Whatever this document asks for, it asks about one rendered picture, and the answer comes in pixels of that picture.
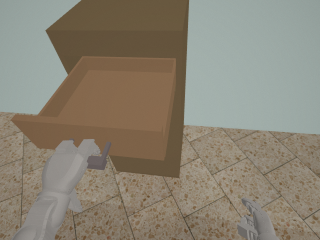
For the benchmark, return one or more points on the right robot hand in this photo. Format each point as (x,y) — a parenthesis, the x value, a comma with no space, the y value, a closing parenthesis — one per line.
(249,227)

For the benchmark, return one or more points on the left robot forearm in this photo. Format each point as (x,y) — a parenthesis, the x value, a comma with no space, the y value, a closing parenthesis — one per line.
(45,217)

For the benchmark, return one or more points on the cabinet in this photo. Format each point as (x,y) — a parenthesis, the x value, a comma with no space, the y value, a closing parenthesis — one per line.
(134,29)

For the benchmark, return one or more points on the left robot hand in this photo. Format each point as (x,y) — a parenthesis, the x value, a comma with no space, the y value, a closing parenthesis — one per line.
(65,168)

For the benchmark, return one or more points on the drawer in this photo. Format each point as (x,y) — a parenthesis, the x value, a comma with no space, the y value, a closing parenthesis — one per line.
(127,101)

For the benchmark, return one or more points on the handle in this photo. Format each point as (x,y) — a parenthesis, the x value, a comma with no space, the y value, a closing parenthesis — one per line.
(98,162)

